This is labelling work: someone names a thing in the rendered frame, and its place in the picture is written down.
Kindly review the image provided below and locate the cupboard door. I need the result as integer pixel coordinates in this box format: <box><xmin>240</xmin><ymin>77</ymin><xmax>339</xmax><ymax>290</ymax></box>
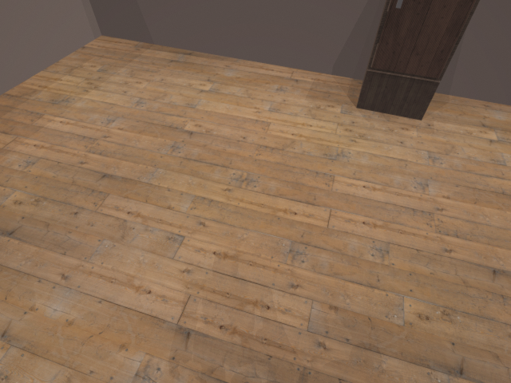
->
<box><xmin>371</xmin><ymin>0</ymin><xmax>476</xmax><ymax>78</ymax></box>

